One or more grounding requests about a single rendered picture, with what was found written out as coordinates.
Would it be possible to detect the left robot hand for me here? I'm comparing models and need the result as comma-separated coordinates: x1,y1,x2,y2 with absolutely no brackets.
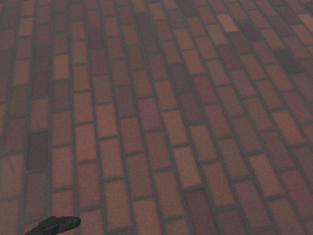
25,216,81,235

